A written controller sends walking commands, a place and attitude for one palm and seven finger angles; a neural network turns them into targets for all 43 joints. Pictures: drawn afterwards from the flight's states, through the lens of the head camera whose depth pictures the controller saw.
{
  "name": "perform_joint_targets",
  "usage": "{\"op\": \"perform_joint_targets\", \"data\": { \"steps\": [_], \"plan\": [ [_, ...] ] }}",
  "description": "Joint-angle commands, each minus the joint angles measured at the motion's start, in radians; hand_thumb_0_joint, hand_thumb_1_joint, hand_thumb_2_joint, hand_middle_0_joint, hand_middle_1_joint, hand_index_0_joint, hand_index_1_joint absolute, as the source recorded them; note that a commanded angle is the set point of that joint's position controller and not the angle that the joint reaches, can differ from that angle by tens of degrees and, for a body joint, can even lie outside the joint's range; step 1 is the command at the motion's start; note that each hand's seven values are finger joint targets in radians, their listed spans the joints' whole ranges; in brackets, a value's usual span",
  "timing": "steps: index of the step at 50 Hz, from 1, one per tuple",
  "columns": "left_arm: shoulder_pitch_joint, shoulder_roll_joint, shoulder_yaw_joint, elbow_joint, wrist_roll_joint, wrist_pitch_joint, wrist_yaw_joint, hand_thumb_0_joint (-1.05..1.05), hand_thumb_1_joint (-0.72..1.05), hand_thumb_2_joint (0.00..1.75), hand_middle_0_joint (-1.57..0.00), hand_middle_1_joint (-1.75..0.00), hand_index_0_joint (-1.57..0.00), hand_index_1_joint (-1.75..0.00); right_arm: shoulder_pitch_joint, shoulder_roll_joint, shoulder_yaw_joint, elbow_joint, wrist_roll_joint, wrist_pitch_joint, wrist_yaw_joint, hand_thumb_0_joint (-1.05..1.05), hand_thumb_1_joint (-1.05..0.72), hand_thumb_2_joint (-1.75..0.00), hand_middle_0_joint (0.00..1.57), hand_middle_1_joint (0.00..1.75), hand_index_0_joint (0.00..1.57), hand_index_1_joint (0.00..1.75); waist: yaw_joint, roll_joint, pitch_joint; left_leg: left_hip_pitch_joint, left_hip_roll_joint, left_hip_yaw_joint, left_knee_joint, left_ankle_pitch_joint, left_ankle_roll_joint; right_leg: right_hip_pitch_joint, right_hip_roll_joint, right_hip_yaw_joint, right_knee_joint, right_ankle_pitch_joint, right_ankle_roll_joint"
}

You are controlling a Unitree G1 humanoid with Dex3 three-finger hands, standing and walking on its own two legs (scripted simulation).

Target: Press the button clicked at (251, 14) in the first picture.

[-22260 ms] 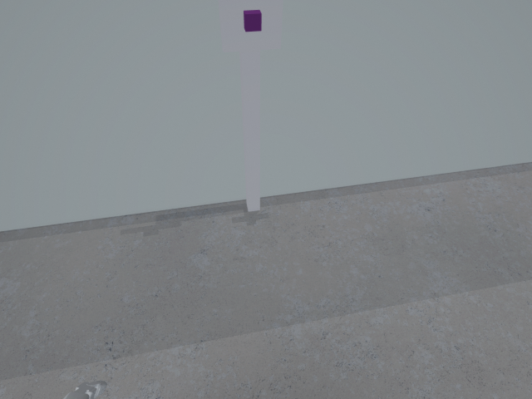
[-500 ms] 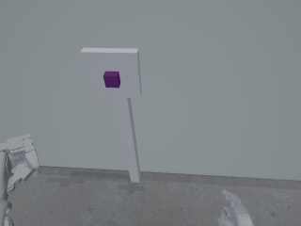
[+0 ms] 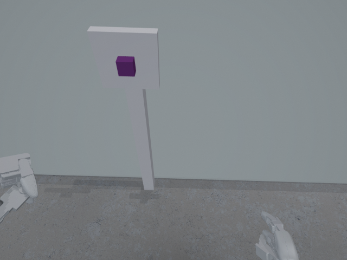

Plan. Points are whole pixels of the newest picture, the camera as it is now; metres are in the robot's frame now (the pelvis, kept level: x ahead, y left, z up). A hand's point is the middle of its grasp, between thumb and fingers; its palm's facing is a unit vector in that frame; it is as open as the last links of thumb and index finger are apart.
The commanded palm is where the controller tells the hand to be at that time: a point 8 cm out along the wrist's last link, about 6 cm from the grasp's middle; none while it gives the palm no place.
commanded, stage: step back with the hand held close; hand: left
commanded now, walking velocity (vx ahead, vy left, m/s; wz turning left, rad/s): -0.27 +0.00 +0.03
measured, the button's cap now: (126, 65) +0.58 +0.18 +0.14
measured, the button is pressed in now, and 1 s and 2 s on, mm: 0 0 0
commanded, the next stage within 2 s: stop stepping back and stand still in 0.60 s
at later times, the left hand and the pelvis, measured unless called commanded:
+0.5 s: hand (23, 214) +0.15 +0.23 +0.17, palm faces +0.30 -0.84 -0.46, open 3.1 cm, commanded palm +0.08 +0.27 +0.19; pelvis -0.06 +0.00 +0.01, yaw -2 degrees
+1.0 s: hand out of the picture -0.01 +0.20 +0.17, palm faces +0.29 -0.84 -0.47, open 3.1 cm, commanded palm -0.07 +0.25 +0.19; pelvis -0.20 -0.03 +0.01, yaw -1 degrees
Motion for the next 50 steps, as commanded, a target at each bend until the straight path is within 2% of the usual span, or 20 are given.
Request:
{"op": "perform_joint_targets", "data": {
  "steps": [1,7,9,11,12,14,16,23,26,29,31,32,35,39,40,42,44,47,48,50],
  "plan": [
    [-0.058,0.14,0.113,-0.212,0.002,-0.069,0.028,0.0,0.9,0.9,-1.3,-1.5,-1.3,-1.5,-0.064,-0.143,-0.055,-0.155,-0.001,-0.062,-0.004,0.0,-0.9,-0.9,0.2,0.3,0.2,0.3,-0.014,-0.004,-0.062,-0.309,0.145,-0.204,-0.165,-0.341,0.024,0.238,-0.081,0.201,-0.048,-0.054,-0.023],
    [-0.068,0.164,0.116,-0.246,-0.013,-0.095,0.053,0.0,0.9,0.9,-1.3,-1.5,-1.3,-1.5,-0.052,-0.132,-0.046,-0.122,-0.01,-0.065,-0.006,0.0,-0.9,-0.9,0.2,0.3,0.2,0.3,-0.027,-0.03,-0.087,-0.018,0.095,-0.177,0.007,-0.218,-0.025,-0.073,-0.163,0.22,-0.194,-0.234,-0.071],
    [-0.032,0.16,0.128,-0.241,-0.011,-0.103,0.057,0.0,0.9,0.9,-1.3,-1.5,-1.3,-1.5,-0.067,-0.137,-0.042,-0.126,-0.011,-0.071,-0.011,0.0,-0.9,-0.9,0.2,0.3,0.2,0.3,-0.022,0.061,-0.084,-0.115,0.157,-0.249,-0.142,-0.272,0.0,0.018,-0.088,0.155,-0.088,-0.192,-0.037],
    [-0.044,0.151,0.146,-0.238,0.012,-0.114,0.053,0.0,0.9,0.9,-1.3,-1.5,-1.3,-1.5,-0.085,-0.154,-0.043,-0.135,-0.014,-0.086,-0.015,0.0,-0.9,-0.9,0.2,0.3,0.2,0.3,-0.011,0.247,-0.072,-0.436,0.321,-0.418,-0.423,-0.518,0.063,0.306,0.039,0.057,0.239,-0.097,0.017],
    [-0.07,0.155,0.142,-0.244,0.02,-0.116,0.048,0.0,0.9,0.9,-1.3,-1.5,-1.3,-1.5,-0.092,-0.138,-0.045,-0.136,-0.019,-0.092,-0.018,0.0,-0.9,-0.9,0.2,0.3,0.2,0.3,-0.008,0.25,-0.065,-0.466,0.356,-0.463,-0.451,-0.466,0.078,0.32,0.055,0.055,0.333,-0.083,0.023],
    [-0.059,0.16,0.145,-0.246,0.017,-0.119,0.042,0.0,0.9,0.9,-1.3,-1.5,-1.3,-1.5,-0.08,-0.126,-0.056,-0.122,-0.026,-0.103,-0.012,0.0,-0.9,-0.9,0.2,0.3,0.2,0.3,-0.004,0.133,-0.08,-0.33,0.345,-0.403,-0.368,-0.229,0.082,0.234,0.052,0.072,0.334,-0.173,0.014],
    [-0.019,0.136,0.121,-0.233,0.001,-0.126,0.031,0.0,0.9,0.9,-1.3,-1.5,-1.3,-1.5,-0.067,-0.123,-0.053,-0.103,-0.03,-0.121,-0.002,0.0,-0.9,-0.9,0.2,0.3,0.2,0.3,-0.004,0.125,-0.08,-0.205,0.326,-0.369,-0.343,-0.098,0.069,0.179,0.051,0.057,0.229,-0.231,0.01],
    [0.015,0.16,0.095,-0.277,-0.036,-0.131,0.0,0.0,0.9,0.9,-1.3,-1.5,-1.3,-1.5,-0.051,-0.12,-0.045,-0.015,-0.045,-0.138,0.035,0.0,-0.9,-0.9,0.2,0.3,0.2,0.3,0.008,0.212,-0.337,0.443,0.288,-0.266,-0.192,0.846,0.011,0.04,0.071,0.018,-0.067,-0.22,0.011],
    [0.051,0.204,0.152,-0.313,-0.062,-0.119,-0.011,0.0,0.9,0.9,-1.3,-1.5,-1.3,-1.5,-0.088,-0.117,-0.046,-0.045,-0.036,-0.112,0.046,0.0,-0.9,-0.9,0.2,0.3,0.2,0.3,0.025,0.194,-0.398,0.453,0.279,-0.219,-0.185,0.793,0.015,0.101,0.067,0.005,-0.128,-0.185,0.016],
    [0.101,0.25,0.221,-0.328,-0.086,-0.115,-0.024,0.0,0.9,0.9,-1.3,-1.5,-1.3,-1.5,-0.139,-0.115,-0.041,-0.098,-0.018,-0.073,0.047,0.0,-0.9,-0.9,0.2,0.3,0.2,0.3,0.034,0.109,-0.363,0.317,0.206,-0.114,-0.139,0.542,-0.028,0.185,0.009,0.007,-0.249,0.112,0.018],
    [0.113,0.267,0.257,-0.26,-0.099,-0.112,-0.013,0.0,0.9,0.9,-1.3,-1.5,-1.3,-1.5,-0.168,-0.085,-0.021,-0.138,0.015,-0.035,0.032,0.0,-0.9,-0.9,0.2,0.3,0.2,0.3,0.026,-0.199,-0.283,0.159,0.072,0.007,0.081,0.092,-0.069,0.14,-0.202,0.127,-0.288,0.64,0.044],
    [0.105,0.252,0.241,-0.233,-0.096,-0.103,-0.007,0.0,0.9,0.9,-1.3,-1.5,-1.3,-1.5,-0.185,-0.093,-0.026,-0.146,0.036,-0.033,0.025,0.0,-0.9,-0.9,0.2,0.3,0.2,0.3,0.039,-0.336,-0.243,-0.05,0.023,-0.031,0.239,-0.159,-0.072,0.2,-0.27,0.147,-0.227,0.888,0.061],
    [0.088,0.194,0.165,-0.166,-0.065,-0.039,-0.011,0.0,0.9,0.9,-1.3,-1.5,-1.3,-1.5,-0.189,-0.061,0.009,-0.125,0.01,-0.019,0.0,0.0,-0.9,-0.9,0.2,0.3,0.2,0.3,0.009,-0.123,-0.15,-0.193,0.035,-0.027,0.235,-0.156,-0.081,0.279,-0.265,0.117,-0.12,1.097,-0.011],
    [0.004,0.156,0.067,-0.217,-0.055,-0.006,0.016,0.0,0.9,0.9,-1.3,-1.5,-1.3,-1.5,-0.098,-0.119,-0.009,-0.108,0.019,-0.031,-0.019,0.0,-0.9,-0.9,0.2,0.3,0.2,0.3,-0.023,-0.018,-0.191,0.141,0.071,-0.013,-0.162,0.314,-0.038,0.251,-0.143,0.054,-0.016,0.814,0.041],
    [-0.009,0.167,0.061,-0.241,-0.05,-0.01,0.022,0.0,0.9,0.9,-1.3,-1.5,-1.3,-1.5,-0.081,-0.144,-0.023,-0.123,0.025,-0.037,-0.017,0.0,-0.9,-0.9,0.2,0.3,0.2,0.3,-0.012,0.035,-0.216,0.224,0.145,-0.073,-0.192,0.55,-0.013,0.211,-0.089,0.053,0.019,0.589,0.071],
    [0.02,0.194,0.084,-0.234,-0.035,-0.018,0.031,0.0,0.9,0.9,-1.3,-1.5,-1.3,-1.5,-0.065,-0.146,-0.04,-0.131,0.021,-0.058,-0.004,0.0,-0.9,-0.9,0.2,0.3,0.2,0.3,0.011,0.136,-0.235,0.323,0.249,-0.187,-0.15,0.698,0.034,0.083,-0.026,0.055,0.045,-0.029,0.059],
    [0.003,0.19,0.084,-0.283,-0.031,-0.022,0.026,0.0,0.9,0.9,-1.3,-1.5,-1.3,-1.5,-0.072,-0.128,-0.03,-0.133,0.001,-0.078,0.004,0.0,-0.9,-0.9,0.2,0.3,0.2,0.3,0.002,0.229,-0.175,0.171,0.262,-0.286,-0.255,0.445,0.043,0.129,-0.003,0.025,0.048,-0.281,0.021],
    [0.041,0.224,0.161,-0.281,-0.034,-0.033,0.033,0.0,0.9,0.9,-1.3,-1.5,-1.3,-1.5,-0.089,-0.131,-0.031,-0.13,0.0,-0.083,0.003,0.0,-0.9,-0.9,0.2,0.3,0.2,0.3,0.0,0.104,-0.113,-0.09,0.19,-0.225,-0.279,-0.105,0.001,0.309,-0.034,0.027,-0.15,-0.164,-0.008],
    [0.053,0.203,0.149,-0.241,-0.037,-0.036,0.032,0.0,0.9,0.9,-1.3,-1.5,-1.3,-1.5,-0.093,-0.116,-0.032,-0.131,-0.001,-0.076,0.006,0.0,-0.9,-0.9,0.2,0.3,0.2,0.3,-0.012,-0.013,-0.076,-0.113,0.114,-0.178,-0.183,-0.206,-0.033,0.253,-0.092,0.122,-0.257,-0.275,-0.044],
    [0.036,0.166,0.116,-0.192,-0.04,-0.043,0.033,0.0,0.9,0.9,-1.3,-1.5,-1.3,-1.5,-0.068,-0.127,-0.061,-0.097,0.0,-0.056,0.005,0.0,-0.9,-0.9,0.2,0.3,0.2,0.3,-0.013,-0.18,0.001,-0.051,0.032,-0.108,0.33,-0.153,-0.085,-0.073,-0.343,0.462,-0.481,-0.644,-0.183]
  ]
}}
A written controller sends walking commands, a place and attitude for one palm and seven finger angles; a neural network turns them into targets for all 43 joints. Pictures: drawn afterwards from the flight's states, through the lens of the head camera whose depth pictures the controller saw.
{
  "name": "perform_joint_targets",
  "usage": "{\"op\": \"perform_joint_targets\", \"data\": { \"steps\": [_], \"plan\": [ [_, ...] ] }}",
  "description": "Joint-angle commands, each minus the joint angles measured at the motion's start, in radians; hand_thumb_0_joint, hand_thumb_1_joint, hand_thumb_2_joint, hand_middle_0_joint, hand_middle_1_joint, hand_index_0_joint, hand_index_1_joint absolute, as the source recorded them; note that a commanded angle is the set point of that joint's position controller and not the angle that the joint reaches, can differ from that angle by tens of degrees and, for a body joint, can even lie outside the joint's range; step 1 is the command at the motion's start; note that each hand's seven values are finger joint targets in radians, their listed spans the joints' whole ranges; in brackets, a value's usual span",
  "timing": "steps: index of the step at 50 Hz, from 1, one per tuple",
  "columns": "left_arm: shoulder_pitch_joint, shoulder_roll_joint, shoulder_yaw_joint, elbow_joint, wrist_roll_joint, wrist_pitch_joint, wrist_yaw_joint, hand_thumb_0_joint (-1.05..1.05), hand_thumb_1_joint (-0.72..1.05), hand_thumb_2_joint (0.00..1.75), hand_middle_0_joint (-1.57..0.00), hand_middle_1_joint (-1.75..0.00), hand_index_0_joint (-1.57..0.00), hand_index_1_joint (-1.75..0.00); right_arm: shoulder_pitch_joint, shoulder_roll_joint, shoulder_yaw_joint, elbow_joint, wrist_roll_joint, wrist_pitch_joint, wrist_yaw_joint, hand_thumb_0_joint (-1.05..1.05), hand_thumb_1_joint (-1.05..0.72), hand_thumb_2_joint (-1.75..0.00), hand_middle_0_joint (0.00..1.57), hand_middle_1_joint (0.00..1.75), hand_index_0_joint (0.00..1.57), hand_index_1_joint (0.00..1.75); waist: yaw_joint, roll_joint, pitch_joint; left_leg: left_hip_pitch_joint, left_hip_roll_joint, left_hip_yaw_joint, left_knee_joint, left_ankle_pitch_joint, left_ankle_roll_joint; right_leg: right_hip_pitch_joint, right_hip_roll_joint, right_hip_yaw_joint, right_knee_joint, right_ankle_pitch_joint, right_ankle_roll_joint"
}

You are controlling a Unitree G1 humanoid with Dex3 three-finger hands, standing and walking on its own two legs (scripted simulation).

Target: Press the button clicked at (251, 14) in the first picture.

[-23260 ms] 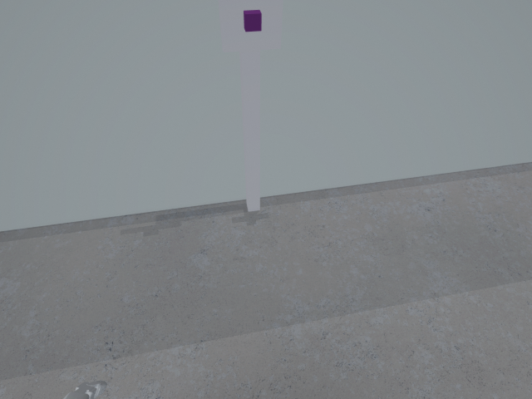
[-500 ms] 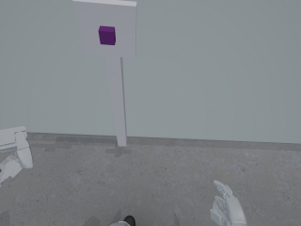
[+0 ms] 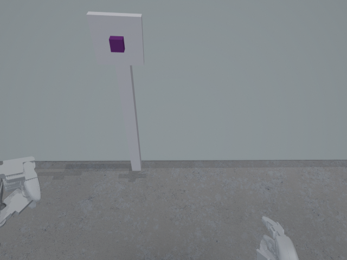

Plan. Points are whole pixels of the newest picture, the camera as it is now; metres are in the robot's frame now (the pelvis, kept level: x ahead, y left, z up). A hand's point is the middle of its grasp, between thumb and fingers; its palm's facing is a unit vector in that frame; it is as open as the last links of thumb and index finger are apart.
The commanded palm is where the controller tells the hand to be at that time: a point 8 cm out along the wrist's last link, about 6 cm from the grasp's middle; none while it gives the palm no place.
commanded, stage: stop stepping back and stand still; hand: left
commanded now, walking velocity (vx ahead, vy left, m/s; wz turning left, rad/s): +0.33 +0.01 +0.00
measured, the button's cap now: (117, 43) +0.78 +0.22 +0.13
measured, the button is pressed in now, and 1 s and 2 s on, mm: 0 0 0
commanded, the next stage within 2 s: let the arm hang, fingers relaxed in 0.46 s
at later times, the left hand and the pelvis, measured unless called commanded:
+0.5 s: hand out of the picture +0.13 +0.26 +0.17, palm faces +0.43 -0.79 -0.44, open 3.1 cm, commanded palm +0.08 +0.30 +0.18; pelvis -0.04 +0.02 +0.00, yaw +2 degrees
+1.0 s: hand out of the picture -0.08 +0.22 -0.17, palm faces +0.13 -0.96 -0.25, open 4.2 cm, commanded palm none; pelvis -0.05 +0.02 +0.00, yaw +6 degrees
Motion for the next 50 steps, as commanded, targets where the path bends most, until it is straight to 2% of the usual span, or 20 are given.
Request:
{"op": "perform_joint_targets", "data": {
  "steps": [1,4,8,11,13,17,18,20,21,27,28,30,31,32,35,37,39,44,46,50],
  "plan": [
    [-0.053,0.116,0.124,-0.156,-0.008,-0.077,0.034,0.0,0.9,0.9,-1.3,-1.5,-1.3,-1.5,-0.085,-0.127,-0.064,-0.101,-0.012,-0.025,-0.003,0.0,-0.9,-0.9,0.2,0.3,0.2,0.3,0.02,-0.116,0.065,-0.111,0.041,-0.069,0.526,-0.177,-0.049,-0.258,-0.397,0.492,-0.428,-0.478,-0.168],
    [-0.14,0.101,0.092,-0.093,0.011,-0.076,0.035,0.0,0.9,0.9,-1.3,-1.5,-1.3,-1.5,-0.075,-0.103,-0.041,-0.082,-0.02,-0.038,-0.011,0.0,-0.9,-0.9,0.2,0.3,0.2,0.3,0.006,-0.056,0.062,-0.092,0.116,-0.049,0.377,-0.169,-0.023,-0.222,-0.319,0.285,-0.339,-0.337,-0.126],
    [-0.152,0.092,0.068,-0.119,0.023,-0.071,0.054,0.0,0.9,0.9,-1.3,-1.5,-1.3,-1.5,-0.079,-0.097,-0.029,-0.069,-0.025,-0.075,-0.04,0.0,-0.9,-0.9,0.2,0.3,0.2,0.3,0.02,0.037,0.033,0.145,0.074,0.051,-0.062,-0.177,0.0,-0.197,-0.215,0.184,-0.208,-0.331,-0.076],
    [-0.158,0.114,0.1,-0.248,0.023,-0.094,0.061,0.0,0.9,0.9,-1.3,-1.5,-1.3,-1.5,-0.076,-0.127,-0.034,-0.097,-0.018,-0.097,-0.032,0.0,-0.9,-0.9,0.2,0.3,0.2,0.3,0.029,0.283,-0.047,0.202,0.317,-0.339,-0.213,-0.092,0.11,-0.212,-0.016,-0.02,0.226,-0.071,0.04],
    [-0.152,0.13,0.123,-0.231,0.028,-0.09,0.052,0.0,0.9,0.9,-1.3,-1.5,-1.3,-1.5,-0.077,-0.085,-0.026,-0.071,-0.024,-0.108,-0.02,0.0,-0.9,-0.9,0.2,0.3,0.2,0.3,0.012,0.287,0.03,0.071,0.375,-0.441,-0.33,-0.306,0.163,-0.261,-0.038,0.028,0.406,-0.207,0.04],
    [-0.063,0.113,0.126,-0.17,0.021,-0.071,0.046,0.0,0.9,0.9,-1.3,-1.5,-1.3,-1.5,-0.093,-0.104,-0.026,-0.064,-0.014,-0.107,-0.002,0.0,-0.9,-0.9,0.2,0.3,0.2,0.3,0.043,0.174,0.014,-0.079,0.259,-0.147,-0.166,-0.244,0.063,0.042,-0.028,-0.038,0.028,-0.08,0.034],
    [-0.049,0.111,0.121,-0.146,0.023,-0.068,0.041,0.0,0.9,0.9,-1.3,-1.5,-1.3,-1.5,-0.098,-0.103,-0.029,-0.068,-0.016,-0.096,-0.001,0.0,-0.9,-0.9,0.2,0.3,0.2,0.3,0.041,0.116,0.032,-0.155,0.196,-0.083,-0.071,-0.285,0.031,0.096,-0.05,0.031,-0.076,-0.079,0.01],
    [-0.092,0.14,0.142,-0.129,0.012,-0.053,0.04,0.0,0.9,0.9,-1.3,-1.5,-1.3,-1.5,-0.1,-0.091,-0.04,-0.081,-0.017,-0.072,0.002,0.0,-0.9,-0.9,0.2,0.3,0.2,0.3,0.04,-0.186,0.041,-0.259,0.044,0.03,0.378,-0.288,-0.028,0.006,-0.341,0.543,-0.356,-0.395,-0.145],
    [-0.144,0.135,0.14,-0.132,0.009,-0.063,0.04,0.0,0.9,0.9,-1.3,-1.5,-1.3,-1.5,-0.086,-0.091,-0.044,-0.061,-0.019,-0.075,0.005,0.0,-0.9,-0.9,0.2,0.3,0.2,0.3,0.038,-0.162,0.037,-0.241,0.06,-0.006,0.534,-0.255,-0.034,-0.039,-0.378,0.578,-0.394,-0.402,-0.172],
    [-0.12,0.101,0.105,-0.158,0.018,-0.078,0.043,0.0,0.9,0.9,-1.3,-1.5,-1.3,-1.5,-0.113,-0.07,-0.02,-0.062,-0.023,-0.077,-0.015,0.0,-0.9,-0.9,0.2,0.3,0.2,0.3,0.029,-0.051,0.006,0.078,0.098,0.032,0.11,-0.12,-0.019,-0.159,-0.256,0.193,-0.266,-0.131,-0.101],
    [-0.224,-0.107,-0.236,0.651,0.092,0.118,-0.093,0.0,0.9,0.9,-1.3,-1.5,-1.3,-1.5,0.004,-0.158,-0.065,0.204,-0.023,-0.064,0.104,0.0,-0.9,-0.9,0.2,0.3,0.2,0.3,-0.051,0.087,0.069,0.084,0.13,0.0,0.147,-0.012,-0.028,-0.275,-0.273,0.037,0.005,0.22,-0.059],
    [-0.159,-0.161,-0.248,0.705,0.062,0.202,-0.123,0.0,0.9,0.9,-1.23,-1.42,-1.23,-1.42,0.027,-0.135,-0.052,0.124,-0.03,0.026,0.097,0.0,-0.9,-0.9,0.2,0.3,0.2,0.3,0.009,0.278,0.024,0.024,0.285,-0.278,-0.072,0.025,0.067,-0.322,-0.076,-0.011,0.255,-0.138,0.041],
    [-0.217,-0.15,-0.255,0.724,0.063,0.205,-0.127,0.0,0.9,0.9,-1.19,-1.38,-1.19,-1.38,-0.002,-0.186,-0.061,0.094,-0.046,0.036,0.087,0.0,-0.9,-0.9,0.2,0.3,0.2,0.3,0.006,0.222,0.032,-0.055,0.37,-0.422,-0.151,-0.062,0.143,-0.309,-0.041,0.007,0.382,-0.245,0.049],
    [-0.278,-0.139,-0.255,0.742,0.059,0.187,-0.131,0.0,0.9,0.9,-1.15,-1.34,-1.15,-1.34,-0.008,-0.199,-0.064,0.06,-0.06,0.029,0.072,0.0,-0.9,-0.9,0.2,0.3,0.2,0.3,0.017,0.02,0.016,-0.052,0.377,-0.475,-0.138,0.097,0.175,-0.271,-0.056,0.055,0.401,-0.205,0.054],
    [-0.324,-0.118,-0.268,0.977,0.05,0.185,-0.125,0.0,0.9,0.9,-1.04,-1.22,-1.04,-1.22,-0.03,-0.183,-0.046,0.117,-0.062,0.031,0.057,0.0,-0.9,-0.9,0.2,0.3,0.2,0.3,0.043,0.094,-0.091,0.068,0.307,-0.319,-0.048,0.569,0.145,-0.14,-0.045,0.071,0.279,-0.121,0.055],
    [-0.275,-0.049,-0.267,1.151,0.056,0.179,-0.118,0.0,0.9,0.9,-0.97,-1.14,-0.97,-1.14,-0.077,-0.141,-0.035,0.151,-0.034,0.048,0.054,0.0,-0.9,-0.9,0.2,0.3,0.2,0.3,0.085,0.015,-0.074,-0.067,0.147,-0.145,0.052,0.255,0.024,0.087,-0.1,0.182,-0.006,0.208,0.031],
    [-0.332,-0.002,-0.283,1.275,0.052,0.163,-0.119,0.0,0.9,0.9,-0.9,-1.06,-0.9,-1.06,-0.042,-0.08,-0.029,0.213,-0.023,0.078,0.056,0.0,-0.9,-0.9,0.2,0.3,0.2,0.3,0.044,-0.165,-0.004,-0.035,0.035,-0.031,0.184,-0.228,-0.048,-0.027,-0.306,0.444,-0.229,0.242,-0.063],
    [-0.399,-0.06,-0.288,1.455,0.044,0.156,-0.108,0.0,0.9,0.9,-0.71,-0.86,-0.71,-0.86,0.072,-0.039,-0.038,0.357,-0.018,0.088,0.05,0.0,-0.9,-0.9,0.2,0.3,0.2,0.3,-0.004,0.045,-0.038,0.146,0.081,-0.05,0.022,-0.059,-0.034,0.027,-0.226,0.27,-0.156,0.407,-0.096],
    [-0.388,-0.099,-0.305,1.509,0.034,0.161,-0.109,0.0,0.9,0.9,-0.64,-0.78,-0.64,-0.78,0.059,-0.059,-0.031,0.401,-0.025,0.074,0.041,0.0,-0.9,-0.9,0.2,0.3,0.2,0.3,0.022,0.102,-0.024,0.213,0.144,-0.102,-0.098,0.149,-0.009,0.005,-0.124,0.176,-0.137,0.329,-0.027],
    [-0.376,-0.095,-0.313,1.609,0.034,0.172,-0.111,0.0,0.9,0.9,-0.49,-0.62,-0.49,-0.62,0.045,-0.067,-0.026,0.463,-0.021,0.072,0.036,0.0,-0.9,-0.9,0.2,0.3,0.2,0.3,0.042,0.124,0.026,0.149,0.16,-0.116,-0.175,0.071,-0.002,0.066,-0.107,0.144,-0.184,0.205,-0.016]
  ]
}}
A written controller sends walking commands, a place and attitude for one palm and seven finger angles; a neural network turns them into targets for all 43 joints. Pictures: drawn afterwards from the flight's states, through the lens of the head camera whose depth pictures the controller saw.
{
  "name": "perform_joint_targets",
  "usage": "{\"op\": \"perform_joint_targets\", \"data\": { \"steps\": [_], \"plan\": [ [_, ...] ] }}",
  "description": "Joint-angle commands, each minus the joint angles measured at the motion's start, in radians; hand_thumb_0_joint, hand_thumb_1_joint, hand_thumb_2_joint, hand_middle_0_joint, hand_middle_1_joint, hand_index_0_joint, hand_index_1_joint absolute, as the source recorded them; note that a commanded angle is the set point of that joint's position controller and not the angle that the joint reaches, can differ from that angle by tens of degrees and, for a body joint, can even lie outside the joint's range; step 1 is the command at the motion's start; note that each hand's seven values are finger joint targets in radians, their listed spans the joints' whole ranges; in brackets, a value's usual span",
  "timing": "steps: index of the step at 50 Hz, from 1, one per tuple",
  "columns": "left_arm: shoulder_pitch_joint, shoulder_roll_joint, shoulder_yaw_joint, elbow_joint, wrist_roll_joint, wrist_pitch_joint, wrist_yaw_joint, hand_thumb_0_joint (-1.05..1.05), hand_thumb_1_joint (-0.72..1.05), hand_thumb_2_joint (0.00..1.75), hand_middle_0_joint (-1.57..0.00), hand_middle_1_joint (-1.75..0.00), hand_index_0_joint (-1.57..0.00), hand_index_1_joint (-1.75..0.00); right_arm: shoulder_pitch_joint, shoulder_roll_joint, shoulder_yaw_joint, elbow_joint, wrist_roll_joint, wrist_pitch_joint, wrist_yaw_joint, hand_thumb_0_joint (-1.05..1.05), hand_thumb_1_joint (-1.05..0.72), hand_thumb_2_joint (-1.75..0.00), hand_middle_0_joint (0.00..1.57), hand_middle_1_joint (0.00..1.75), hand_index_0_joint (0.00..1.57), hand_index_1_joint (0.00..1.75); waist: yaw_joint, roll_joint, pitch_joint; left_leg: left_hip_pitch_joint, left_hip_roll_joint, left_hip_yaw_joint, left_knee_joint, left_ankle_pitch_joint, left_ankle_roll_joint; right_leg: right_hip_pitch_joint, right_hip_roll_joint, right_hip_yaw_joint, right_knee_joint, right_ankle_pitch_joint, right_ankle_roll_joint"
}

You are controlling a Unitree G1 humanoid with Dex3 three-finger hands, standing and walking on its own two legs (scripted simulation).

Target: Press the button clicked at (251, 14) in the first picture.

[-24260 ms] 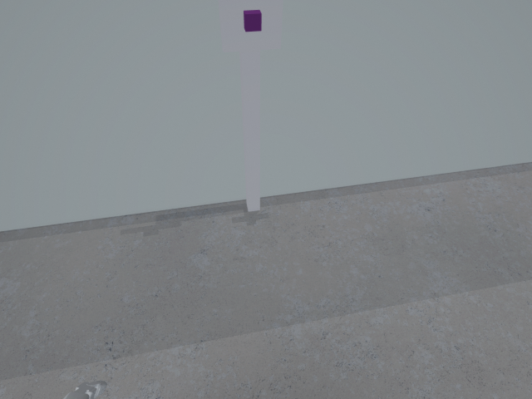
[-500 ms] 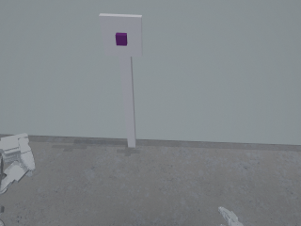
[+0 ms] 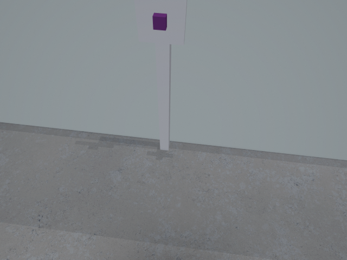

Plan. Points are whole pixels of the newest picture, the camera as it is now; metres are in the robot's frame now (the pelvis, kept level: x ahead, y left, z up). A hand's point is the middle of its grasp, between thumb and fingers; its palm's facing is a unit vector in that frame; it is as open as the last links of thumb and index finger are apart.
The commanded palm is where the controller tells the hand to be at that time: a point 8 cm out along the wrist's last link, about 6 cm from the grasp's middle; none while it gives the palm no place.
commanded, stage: let the arm hang, fingers relaxed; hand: left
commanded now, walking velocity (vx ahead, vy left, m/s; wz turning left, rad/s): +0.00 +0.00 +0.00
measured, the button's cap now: (160, 21) +0.84 +0.11 +0.13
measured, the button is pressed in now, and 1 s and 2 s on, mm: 0 0 0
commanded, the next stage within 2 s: stand and wait in 0.66 s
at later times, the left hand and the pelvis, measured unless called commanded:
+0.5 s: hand out of the picture +0.04 +0.22 -0.16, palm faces +0.00 -0.97 -0.26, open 7.3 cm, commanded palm none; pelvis -0.01 +0.01 +0.01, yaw -1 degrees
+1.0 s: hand out of the picture +0.07 +0.24 -0.15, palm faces -0.02 -0.94 -0.33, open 7.4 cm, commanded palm none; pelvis +0.00 +0.00 +0.01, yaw -1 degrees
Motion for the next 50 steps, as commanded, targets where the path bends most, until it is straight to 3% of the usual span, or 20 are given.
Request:
{"op": "perform_joint_targets", "data": {
  "steps": [1,4,8,13,18,26,29,36,50],
  "plan": [
    [-0.032,0.106,0.011,0.0,-0.007,-0.031,0.001,0.0,0.9,0.9,-0.46,-0.58,-0.46,-0.58,0.011,-0.126,-0.019,-0.006,0.005,-0.031,-0.009,0.0,-0.9,-0.9,0.2,0.3,0.2,0.3,-0.007,0.064,-0.083,0.012,0.103,-0.077,-0.167,0.093,0.044,0.083,-0.131,0.137,-0.149,0.097,0.004],
    [-0.04,0.11,0.011,0.038,-0.005,-0.032,0.002,0.0,0.9,0.9,-0.35,-0.46,-0.35,-0.46,0.034,-0.133,-0.024,0.027,0.005,-0.028,-0.007,0.0,-0.9,-0.9,0.2,0.3,0.2,0.3,-0.013,-0.009,-0.053,0.018,0.088,-0.067,-0.182,0.03,0.044,0.061,-0.138,0.146,-0.199,-0.011,0.002],
    [-0.049,0.114,0.014,0.059,-0.004,-0.031,0.004,0.0,0.9,0.9,-0.2,-0.3,-0.2,-0.3,0.04,-0.135,-0.025,0.051,0.001,-0.026,-0.007,0.0,-0.9,-0.9,0.2,0.3,0.2,0.3,-0.016,0.018,-0.015,0.012,0.084,-0.066,-0.196,-0.009,0.044,0.027,-0.139,0.153,-0.218,-0.084,-0.002],
    [-0.062,0.113,0.021,0.069,-0.001,-0.027,0.003,0.0,0.9,0.9,-0.2,-0.3,-0.2,-0.3,0.035,-0.14,-0.028,0.058,-0.003,-0.029,-0.007,0.0,-0.9,-0.9,0.2,0.3,0.2,0.3,-0.013,0.039,0.018,-0.026,0.091,-0.083,-0.227,-0.064,0.047,0.014,-0.136,0.144,-0.201,-0.101,-0.001],
    [-0.084,0.127,0.028,0.062,0.001,-0.029,0.002,0.0,0.9,0.9,-0.2,-0.3,-0.2,-0.3,0.021,-0.159,-0.032,0.054,-0.004,-0.036,-0.005,0.0,-0.9,-0.9,0.2,0.3,0.2,0.3,-0.009,0.024,0.01,-0.039,0.094,-0.095,-0.234,-0.058,0.049,0.032,-0.137,0.144,-0.185,-0.076,-0.002],
    [-0.142,0.168,0.033,0.045,-0.001,-0.043,-0.001,0.0,0.9,0.9,-0.2,-0.3,-0.2,-0.3,-0.018,-0.201,-0.036,0.051,-0.001,-0.046,-0.003,0.0,-0.9,-0.9,0.2,0.3,0.2,0.3,-0.014,0.023,-0.043,0.021,0.1,-0.088,-0.215,0.089,0.043,0.065,-0.15,0.147,-0.175,0.042,-0.005],
    [-0.155,0.181,0.034,0.046,-0.001,-0.042,-0.002,0.0,0.9,0.9,-0.2,-0.3,-0.2,-0.3,-0.041,-0.215,-0.036,0.051,-0.001,-0.045,-0.001,0.0,-0.9,-0.9,0.2,0.3,0.2,0.3,-0.014,0.041,-0.034,0.02,0.1,-0.086,-0.225,0.065,0.04,0.06,-0.15,0.153,-0.184,0.02,-0.005],
    [-0.194,0.219,0.034,0.042,-0.001,-0.047,-0.006,0.0,0.9,0.9,-0.2,-0.3,-0.2,-0.3,-0.081,-0.259,-0.038,0.05,0.0,-0.045,0.003,0.0,-0.9,-0.9,0.2,0.3,0.2,0.3,-0.017,0.015,-0.057,0.054,0.103,-0.085,-0.228,0.087,0.039,0.072,-0.156,0.161,-0.199,0.034,-0.004],
    [-0.234,0.272,0.031,0.045,-0.003,-0.056,-0.007,0.0,0.9,0.9,-0.2,-0.3,-0.2,-0.3,-0.145,-0.315,-0.037,0.049,0.003,-0.044,0.008,0.0,-0.9,-0.9,0.2,0.3,0.2,0.3,-0.022,0.012,-0.095,0.114,0.109,-0.079,-0.23,0.151,0.03,0.105,-0.17,0.169,-0.219,0.133,0.0]
  ]
}}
